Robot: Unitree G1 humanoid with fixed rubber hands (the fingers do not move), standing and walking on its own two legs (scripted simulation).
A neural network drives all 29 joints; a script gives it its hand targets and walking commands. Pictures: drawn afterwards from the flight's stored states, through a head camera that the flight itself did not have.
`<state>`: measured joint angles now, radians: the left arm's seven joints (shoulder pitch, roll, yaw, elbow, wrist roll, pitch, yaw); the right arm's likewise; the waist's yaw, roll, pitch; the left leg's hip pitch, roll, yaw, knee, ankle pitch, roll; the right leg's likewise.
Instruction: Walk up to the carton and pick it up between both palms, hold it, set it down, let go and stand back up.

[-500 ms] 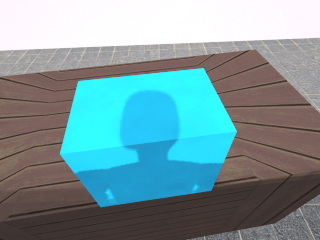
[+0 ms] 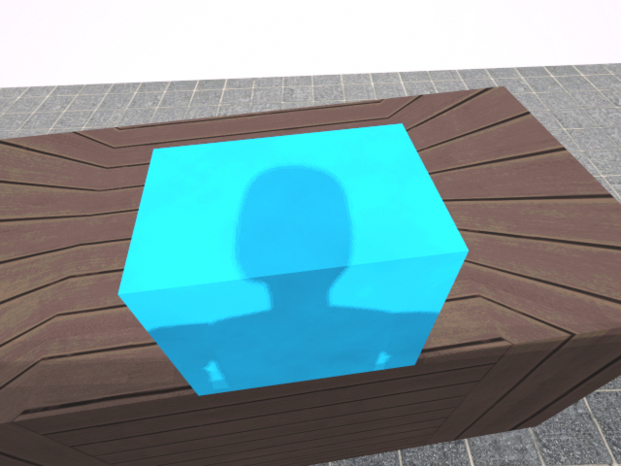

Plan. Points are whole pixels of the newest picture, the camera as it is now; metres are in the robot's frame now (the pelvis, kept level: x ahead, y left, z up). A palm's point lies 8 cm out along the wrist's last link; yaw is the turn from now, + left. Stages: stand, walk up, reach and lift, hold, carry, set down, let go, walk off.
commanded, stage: walk up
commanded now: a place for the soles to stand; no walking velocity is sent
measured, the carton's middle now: (295, 266) +0.36 +0.05 +0.06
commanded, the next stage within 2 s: reach and lift in 1.40 s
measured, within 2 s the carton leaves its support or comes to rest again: neither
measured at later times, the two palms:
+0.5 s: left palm out of the picture -0.02 +0.27 -0.13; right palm out of the picture +0.02 -0.25 -0.15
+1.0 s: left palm out of the picture -0.07 +0.25 -0.12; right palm out of the picture +0.02 -0.23 -0.14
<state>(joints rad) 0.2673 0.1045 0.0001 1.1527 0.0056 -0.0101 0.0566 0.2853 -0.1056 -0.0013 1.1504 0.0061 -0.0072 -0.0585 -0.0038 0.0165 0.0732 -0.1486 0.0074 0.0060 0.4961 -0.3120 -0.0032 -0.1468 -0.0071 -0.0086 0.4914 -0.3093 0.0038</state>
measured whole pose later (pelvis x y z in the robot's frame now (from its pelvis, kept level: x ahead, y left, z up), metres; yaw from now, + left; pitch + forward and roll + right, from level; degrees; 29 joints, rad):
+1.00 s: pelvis -0.07 +0.00 +0.00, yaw +9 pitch -3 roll +0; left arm 0.30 0.20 -0.02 0.91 -0.01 -0.01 0.02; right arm 0.26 -0.22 -0.01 0.92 0.00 0.01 -0.01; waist -0.01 0.03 0.07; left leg -0.24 -0.05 -0.05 0.49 -0.20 0.02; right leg -0.19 0.00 -0.03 0.52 -0.27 -0.01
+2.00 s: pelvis -0.07 -0.01 -0.01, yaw +8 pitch -4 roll +1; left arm 0.24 0.20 0.06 0.36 -0.02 0.45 0.05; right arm 0.23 -0.21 -0.09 0.52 0.02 0.14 0.09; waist 0.02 -0.03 0.12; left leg -0.26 0.04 0.09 0.57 -0.24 -0.01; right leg -0.22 0.00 -0.03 0.61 -0.32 -0.03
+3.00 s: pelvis -0.03 +0.00 +0.01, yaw +7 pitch -4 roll +0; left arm 0.38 0.34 -0.01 0.29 -0.25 -0.14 -0.02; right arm 0.40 -0.24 -0.04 0.31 0.22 -0.17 0.04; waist 0.04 0.01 0.01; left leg -0.09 0.04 0.09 0.36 -0.20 -0.01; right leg -0.05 0.02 0.00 0.36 -0.24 -0.02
